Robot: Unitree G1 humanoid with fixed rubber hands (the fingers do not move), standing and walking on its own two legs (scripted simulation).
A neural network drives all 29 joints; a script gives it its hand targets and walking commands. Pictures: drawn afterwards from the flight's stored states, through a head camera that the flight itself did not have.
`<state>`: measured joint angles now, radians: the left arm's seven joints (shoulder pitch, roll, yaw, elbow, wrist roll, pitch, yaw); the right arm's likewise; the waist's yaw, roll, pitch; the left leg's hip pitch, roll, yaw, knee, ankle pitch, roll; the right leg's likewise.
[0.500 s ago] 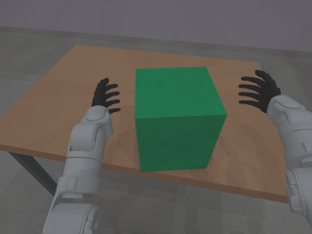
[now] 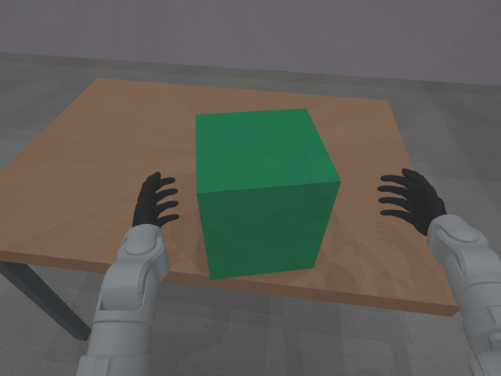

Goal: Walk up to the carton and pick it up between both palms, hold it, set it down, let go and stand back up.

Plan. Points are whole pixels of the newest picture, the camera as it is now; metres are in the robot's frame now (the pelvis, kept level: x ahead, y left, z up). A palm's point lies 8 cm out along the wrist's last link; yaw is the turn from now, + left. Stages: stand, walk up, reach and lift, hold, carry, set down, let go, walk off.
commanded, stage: set down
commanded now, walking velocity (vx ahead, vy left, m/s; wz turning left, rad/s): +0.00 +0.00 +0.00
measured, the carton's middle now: (257, 195) +0.46 +0.02 +0.04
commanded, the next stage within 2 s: let go in 1.86 s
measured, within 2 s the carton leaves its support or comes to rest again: neither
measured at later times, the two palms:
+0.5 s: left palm (148, 268) +0.28 +0.18 +0.05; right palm (430, 268) +0.32 -0.26 +0.04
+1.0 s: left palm (139, 305) +0.24 +0.19 +0.01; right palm (440, 314) +0.26 -0.27 +0.01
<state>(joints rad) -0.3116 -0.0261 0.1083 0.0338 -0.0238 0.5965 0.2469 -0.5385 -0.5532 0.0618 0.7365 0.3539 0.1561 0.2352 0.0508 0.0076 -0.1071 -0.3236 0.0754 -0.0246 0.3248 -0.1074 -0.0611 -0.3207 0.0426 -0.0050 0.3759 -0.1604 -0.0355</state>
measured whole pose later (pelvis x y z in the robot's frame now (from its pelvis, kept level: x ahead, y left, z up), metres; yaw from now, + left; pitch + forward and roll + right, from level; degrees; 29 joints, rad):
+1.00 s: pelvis +0.02 +0.00 +0.00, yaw +0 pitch +5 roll +0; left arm 0.19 -0.06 0.04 0.05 0.05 0.15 0.23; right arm 0.06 -0.52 0.06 0.60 0.35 -0.24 0.28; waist 0.04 -0.03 -0.08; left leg -0.26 0.08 -0.02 0.32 -0.14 -0.06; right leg -0.26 0.04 0.00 0.37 -0.19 -0.04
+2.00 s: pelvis +0.04 +0.02 +0.00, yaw +0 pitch +3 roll +0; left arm 0.25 0.15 0.04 0.41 0.05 0.09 0.02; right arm 0.21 -0.25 0.06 0.66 0.20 -0.24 0.05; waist 0.03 -0.06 -0.01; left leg -0.20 0.06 -0.02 0.32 -0.17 -0.06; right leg -0.17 0.03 0.00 0.31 -0.20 -0.02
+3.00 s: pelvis +0.02 +0.03 +0.00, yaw +0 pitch -2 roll -1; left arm 0.27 0.31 0.04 0.75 0.04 -0.02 -0.02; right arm 0.28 -0.33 0.06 0.74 0.07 -0.05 -0.02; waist 0.02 -0.01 0.02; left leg -0.21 0.06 -0.02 0.49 -0.25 -0.04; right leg -0.14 0.03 0.00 0.41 -0.24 -0.01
